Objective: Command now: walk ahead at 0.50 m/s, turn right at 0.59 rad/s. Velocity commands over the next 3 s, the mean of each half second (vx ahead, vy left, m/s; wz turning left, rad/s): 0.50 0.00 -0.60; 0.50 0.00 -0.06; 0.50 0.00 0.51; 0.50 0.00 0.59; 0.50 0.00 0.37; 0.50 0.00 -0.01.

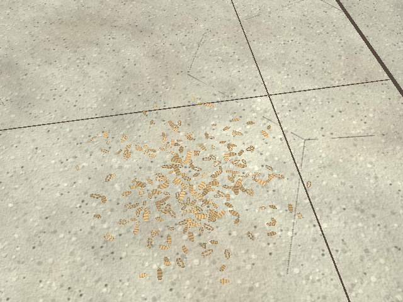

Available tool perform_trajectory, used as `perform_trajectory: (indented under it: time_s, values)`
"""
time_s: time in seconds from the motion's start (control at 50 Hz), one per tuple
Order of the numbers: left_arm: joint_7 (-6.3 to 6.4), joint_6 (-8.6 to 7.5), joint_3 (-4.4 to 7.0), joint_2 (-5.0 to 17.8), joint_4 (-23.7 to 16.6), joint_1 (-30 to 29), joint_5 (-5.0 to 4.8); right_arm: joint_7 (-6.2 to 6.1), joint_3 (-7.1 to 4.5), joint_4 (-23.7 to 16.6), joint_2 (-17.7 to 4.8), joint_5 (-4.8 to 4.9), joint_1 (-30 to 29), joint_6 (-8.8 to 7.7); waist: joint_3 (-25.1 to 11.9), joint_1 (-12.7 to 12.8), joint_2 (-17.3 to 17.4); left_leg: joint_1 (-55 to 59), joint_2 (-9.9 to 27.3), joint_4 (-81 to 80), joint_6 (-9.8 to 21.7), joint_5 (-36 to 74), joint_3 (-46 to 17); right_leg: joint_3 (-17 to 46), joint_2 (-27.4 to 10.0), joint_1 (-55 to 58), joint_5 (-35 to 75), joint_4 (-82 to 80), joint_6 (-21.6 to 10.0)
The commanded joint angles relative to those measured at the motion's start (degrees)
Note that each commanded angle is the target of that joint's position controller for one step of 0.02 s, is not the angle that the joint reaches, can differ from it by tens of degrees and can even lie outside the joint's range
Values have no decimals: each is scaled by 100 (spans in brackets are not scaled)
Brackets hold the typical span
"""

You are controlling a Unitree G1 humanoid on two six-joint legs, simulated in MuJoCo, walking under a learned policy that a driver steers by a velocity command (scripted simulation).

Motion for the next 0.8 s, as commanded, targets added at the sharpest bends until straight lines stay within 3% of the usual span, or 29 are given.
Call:
perform_trajectory:
  time_s: [0.02, 0.06, 0.08, 0.12, 0.18, 0.3, 0.36, 0.4, 0.44, 0.46, 0.48, 0.5, 0.52, 0.54, 0.56, 0.6, 0.64, 0.68, 0.74, 0.8]
  values:
    - [168, -9, 313, 963, 87, 1125, -123, 26, -107, -732, -662, 7, -415, -221, -524, 403, 14, -2622, 165, 613, 71, 644, -648, 2664, -1755, 2475, 1329, -2041, -956]
    - [171, -99, 222, 723, 28, 817, -178, 38, -102, -657, -622, -177, -134, -22, -501, 68, -111, -1931, 246, 169, -43, 697, -686, 2087, -1325, 1745, 1973, -2168, -808]
    - [153, -165, 212, 712, 35, 882, -189, 61, -103, -672, -595, -202, -123, 66, -563, 37, -121, -1856, 203, 87, -96, 711, -639, 2021, -1235, 1656, 2225, -2189, -842]
    - [132, -230, 242, 835, 102, 1088, -188, 89, -90, -762, -516, -188, -328, 160, -500, 52, -131, -1983, 163, -276, -178, 1004, -582, 1928, -1100, 1505, 2116, -2317, -835]
    - [137, -238, 253, 882, 197, 1523, -177, 94, -81, -1025, -531, -171, -1103, 185, -221, 308, -240, -2526, 127, -1015, -260, 1626, -578, 2088, -1049, 1639, 1777, -2473, -741]
    - [192, -234, 256, 923, 324, 2163, -149, 152, 1, -1407, -513, -115, -2230, 109, -129, 721, -343, -2770, -190, -2374, -205, 2362, -635, 2339, -1055, 2371, 2220, -2162, -606]
    - [248, -223, 266, 998, 335, 2282, -97, 167, 34, -1598, -569, -67, -2546, 35, -94, 777, -414, -2468, -376, -2894, -81, 2260, -648, 2550, -1152, 2574, 2718, -1867, -530]
    - [287, -222, 287, 1100, 271, 2036, -86, 142, 7, -1553, -690, -46, -2189, -13, -137, 532, -487, -1654, -502, -3312, 62, 1998, -695, 2661, -1173, 2395, 2984, -1629, -334]
    - [235, -257, 300, 1201, 204, 1707, -98, 29, -106, -1207, -936, -36, -1002, -89, -644, -30, -345, 126, -780, -3726, 273, 1698, -549, 2496, -844, 1969, 3892, -493, -69]
    - [173, -304, 255, 1044, 165, 1673, -150, -58, -188, -1074, -1184, -108, -182, -166, -1222, -413, -8, 1452, -217, -3914, 480, 1451, -1048, 2219, -461, 1371, 3206, 783, 74]
    - [162, -337, 106, 444, -23, 1960, -274, -158, -282, -1117, -1653, -251, 498, -164, -2101, -465, 876, 2879, 1405, -4144, 814, 284, -2916, 1593, 83, 228, 469, 2531, 235]
    - [176, -299, 108, 571, -153, 2349, -227, -127, -334, -1116, -1784, -179, 151, -78, -2327, -12, 1923, 3003, 2088, -4947, 1318, 29, -5231, 1218, 446, -894, -1898, 3431, 276]
    - [212, -193, 146, 858, 75, 2141, -68, -97, -233, -1224, -1190, -119, -346, -27, -1344, 120, 746, 2128, 1872, -4977, 1273, -534, -4584, 1261, -91, -1210, -1384, 3781, 260]
    - [142, -160, 144, 832, 76, 1748, -30, -75, -130, -1237, -774, -74, -620, -27, -738, 106, 168, 1389, 1545, -5067, 1177, -241, -3614, 1158, -273, -1106, -927, 3598, 293]
    - [90, -127, 127, 706, 47, 1618, -35, -64, -80, -1191, -624, -91, -738, -36, -452, 207, 177, 922, 1263, -5230, 1026, 423, -2866, 1089, -440, -959, -726, 3330, 332]
    - [-7, -16, 92, 565, 37, 1565, 72, -48, -56, -978, -596, -59, -538, -142, -293, 276, 518, 463, 919, -5376, 960, 1514, -2015, 1021, -557, -697, -596, 3083, 405]
    - [-47, 1, 43, 411, 18, 1529, 70, 47, -58, -773, -616, -14, -257, -291, -382, 313, 552, 451, 846, -5431, 1094, 2374, -1716, 1126, -441, -668, -483, 2871, 417]
    - [-73, -14, 13, 396, -100, 1185, 83, 90, -80, -632, -707, 23, -172, -344, -297, 351, 550, 561, 818, -5565, 1233, 2618, -1500, 1084, -466, -994, -227, 2459, 485]
    - [-123, -71, -117, 284, -339, 362, 122, 126, -70, -492, -672, 89, -95, -280, -158, 266, 488, 471, 489, -5694, 1238, 2749, -1132, 484, -743, -954, 415, 1221, 671]
    - [-135, -132, -226, 178, -496, -276, 30, 131, -140, -323, -898, 61, 256, -225, -127, 58, 512, 344, 411, -5544, 1168, 3081, -1054, 243, -606, -366, 645, 244, 790]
